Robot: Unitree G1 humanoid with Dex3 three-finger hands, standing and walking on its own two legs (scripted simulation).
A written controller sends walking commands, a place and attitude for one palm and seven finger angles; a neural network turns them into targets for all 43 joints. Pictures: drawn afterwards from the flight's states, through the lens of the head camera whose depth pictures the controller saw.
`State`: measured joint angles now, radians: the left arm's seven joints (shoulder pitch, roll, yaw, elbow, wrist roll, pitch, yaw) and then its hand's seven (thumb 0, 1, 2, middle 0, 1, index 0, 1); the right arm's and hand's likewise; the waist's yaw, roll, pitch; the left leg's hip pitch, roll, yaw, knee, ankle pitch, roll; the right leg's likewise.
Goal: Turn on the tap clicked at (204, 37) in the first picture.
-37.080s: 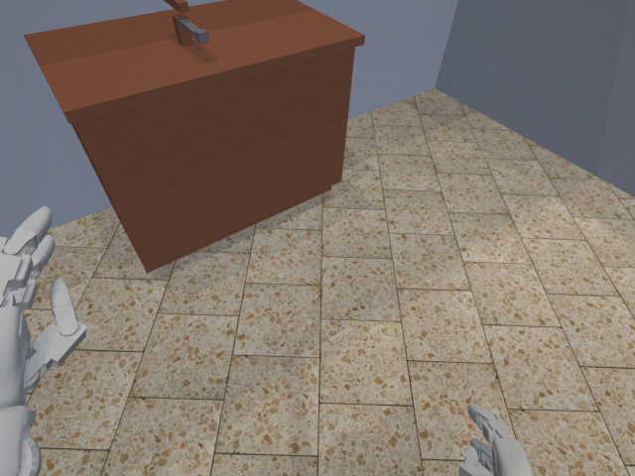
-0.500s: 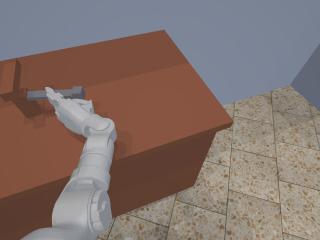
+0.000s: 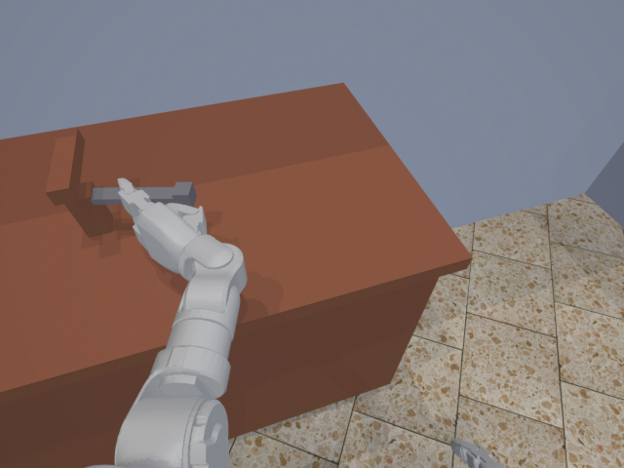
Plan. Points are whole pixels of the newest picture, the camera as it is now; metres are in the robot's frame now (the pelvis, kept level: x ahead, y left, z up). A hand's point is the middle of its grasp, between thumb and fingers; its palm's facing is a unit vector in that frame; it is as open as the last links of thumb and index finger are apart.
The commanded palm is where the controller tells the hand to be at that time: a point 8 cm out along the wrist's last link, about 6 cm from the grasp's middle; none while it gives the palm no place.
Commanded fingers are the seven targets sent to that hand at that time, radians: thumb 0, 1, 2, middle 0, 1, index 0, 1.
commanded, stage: lift the hand up off the lever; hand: left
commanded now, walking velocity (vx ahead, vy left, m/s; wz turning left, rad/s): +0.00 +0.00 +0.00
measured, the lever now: (184, 195) +0.48 +0.20 +0.08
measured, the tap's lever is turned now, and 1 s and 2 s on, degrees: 73 73 73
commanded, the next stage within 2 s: draw the hand back beside the body in 1.82 s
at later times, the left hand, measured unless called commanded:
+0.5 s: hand (189, 209) +0.42 +0.17 +0.12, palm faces +0.80 -0.59 -0.12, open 7.8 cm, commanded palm +0.36 +0.18 +0.12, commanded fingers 0.00 0.90 0.90 -0.15 -0.15 -0.15 -0.15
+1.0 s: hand (180, 205) +0.41 +0.18 +0.13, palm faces +0.80 -0.59 -0.10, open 7.8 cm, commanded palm +0.36 +0.19 +0.14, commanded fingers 0.00 0.90 0.90 -0.15 -0.15 -0.15 -0.15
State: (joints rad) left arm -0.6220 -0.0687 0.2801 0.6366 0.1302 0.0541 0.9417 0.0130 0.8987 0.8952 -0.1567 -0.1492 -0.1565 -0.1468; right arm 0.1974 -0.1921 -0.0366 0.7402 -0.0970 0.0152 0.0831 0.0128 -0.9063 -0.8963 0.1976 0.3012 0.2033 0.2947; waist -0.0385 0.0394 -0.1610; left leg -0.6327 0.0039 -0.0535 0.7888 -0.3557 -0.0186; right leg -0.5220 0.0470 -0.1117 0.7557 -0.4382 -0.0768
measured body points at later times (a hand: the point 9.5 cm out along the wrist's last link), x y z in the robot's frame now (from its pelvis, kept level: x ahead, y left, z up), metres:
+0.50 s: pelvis -0.01 +0.00 +0.00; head +0.01 -0.01 +0.45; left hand +0.37 +0.20 +0.13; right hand +0.11 -0.24 -0.12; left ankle +0.02 +0.13 -0.71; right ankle -0.04 -0.07 -0.71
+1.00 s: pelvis -0.01 +0.00 +0.01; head +0.00 -0.01 +0.46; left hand +0.36 +0.21 +0.14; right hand +0.13 -0.24 -0.11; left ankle +0.02 +0.13 -0.71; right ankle -0.04 -0.07 -0.71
